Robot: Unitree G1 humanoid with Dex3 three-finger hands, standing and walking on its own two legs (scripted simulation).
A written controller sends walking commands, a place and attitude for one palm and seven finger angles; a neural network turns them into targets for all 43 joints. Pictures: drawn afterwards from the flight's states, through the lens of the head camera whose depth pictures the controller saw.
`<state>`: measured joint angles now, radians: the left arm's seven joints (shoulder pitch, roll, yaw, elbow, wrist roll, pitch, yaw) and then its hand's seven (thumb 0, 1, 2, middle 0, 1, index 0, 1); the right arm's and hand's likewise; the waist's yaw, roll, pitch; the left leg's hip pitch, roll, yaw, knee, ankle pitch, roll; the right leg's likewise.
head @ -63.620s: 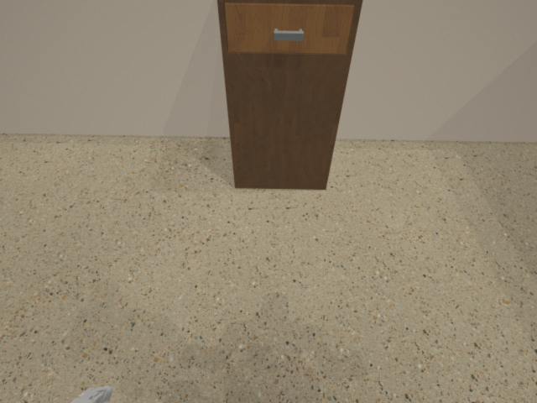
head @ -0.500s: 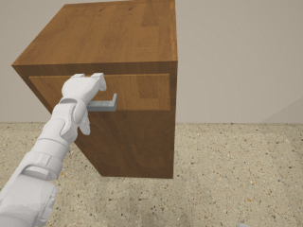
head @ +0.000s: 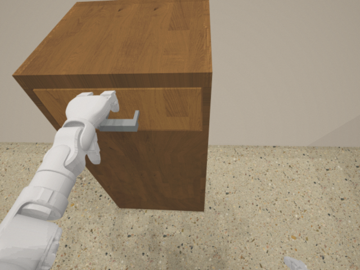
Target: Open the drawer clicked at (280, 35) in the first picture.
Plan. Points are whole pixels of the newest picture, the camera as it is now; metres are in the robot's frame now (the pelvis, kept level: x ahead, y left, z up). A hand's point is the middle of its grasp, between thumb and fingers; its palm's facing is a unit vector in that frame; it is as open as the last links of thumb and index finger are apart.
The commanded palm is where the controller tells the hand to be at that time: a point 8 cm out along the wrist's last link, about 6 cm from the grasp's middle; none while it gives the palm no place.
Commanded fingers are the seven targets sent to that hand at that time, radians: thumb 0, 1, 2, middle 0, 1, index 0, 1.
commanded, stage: move the hooked fingers above the handle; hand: left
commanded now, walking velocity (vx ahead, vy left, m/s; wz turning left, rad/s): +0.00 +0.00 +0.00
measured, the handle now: (120, 119) +0.48 +0.21 +0.04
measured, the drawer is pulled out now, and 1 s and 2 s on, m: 0.00 0.00 0.00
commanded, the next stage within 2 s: lower the fingers behind the handle in 0.74 s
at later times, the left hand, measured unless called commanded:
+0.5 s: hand (95, 122) +0.42 +0.24 +0.09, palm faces -0.08 +0.00 -1.00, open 13.8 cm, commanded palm +0.40 +0.23 +0.16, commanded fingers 0.00 -0.50 0.30 -0.30 -1.20 -0.30 -1.20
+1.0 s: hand (107, 119) +0.43 +0.21 +0.09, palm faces -0.03 -0.01 -1.00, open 13.8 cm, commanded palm +0.40 +0.22 +0.15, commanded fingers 0.00 -0.50 0.30 -0.30 -1.20 -0.30 -1.20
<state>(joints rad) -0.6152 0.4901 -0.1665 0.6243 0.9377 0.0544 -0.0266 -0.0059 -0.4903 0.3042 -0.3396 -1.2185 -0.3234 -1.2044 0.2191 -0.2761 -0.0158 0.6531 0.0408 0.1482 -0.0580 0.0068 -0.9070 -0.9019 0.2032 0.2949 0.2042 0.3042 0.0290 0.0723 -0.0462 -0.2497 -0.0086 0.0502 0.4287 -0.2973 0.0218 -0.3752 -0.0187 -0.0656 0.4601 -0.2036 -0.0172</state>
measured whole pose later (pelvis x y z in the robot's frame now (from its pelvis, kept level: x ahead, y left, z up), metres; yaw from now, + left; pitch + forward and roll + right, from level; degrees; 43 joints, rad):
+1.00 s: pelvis +0.00 +0.00 +0.00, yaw -2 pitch +8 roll +1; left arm -0.64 0.44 -0.12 0.68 0.98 0.02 0.09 0.00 -0.49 0.30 -0.36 -1.24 -0.32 -1.21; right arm 0.21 -0.25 0.00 0.67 0.04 0.16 -0.04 0.01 -0.91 -0.90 0.20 0.29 0.20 0.30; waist 0.02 0.08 -0.07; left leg -0.27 -0.01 0.08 0.44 -0.31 0.02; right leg -0.41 -0.01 -0.04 0.48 -0.21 -0.01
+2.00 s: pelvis -0.01 +0.01 -0.02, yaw -1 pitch +12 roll +0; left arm -0.65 0.46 -0.07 0.83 1.05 -0.10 0.24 0.00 -0.49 0.30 -0.26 -1.26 -0.32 -1.20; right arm 0.28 -0.27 -0.04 0.67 0.02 0.15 -0.03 0.00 -0.91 -0.90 0.20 0.29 0.20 0.30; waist 0.00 0.04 -0.11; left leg -0.46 0.00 0.07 0.61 -0.37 0.03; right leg -0.58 -0.02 -0.04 0.60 -0.24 -0.01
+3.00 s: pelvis +0.00 +0.01 -0.01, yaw -1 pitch +10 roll +0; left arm -0.62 0.47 -0.07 0.70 1.00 -0.08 0.17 0.00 -0.49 0.30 -0.31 -1.20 -0.32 -1.20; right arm 0.27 -0.27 -0.04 0.67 0.03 0.14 -0.04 0.01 -0.91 -0.90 0.20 0.29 0.20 0.30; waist 0.01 0.07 -0.09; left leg -0.37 -0.01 0.07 0.55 -0.35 0.03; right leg -0.49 -0.02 -0.04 0.55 -0.24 -0.01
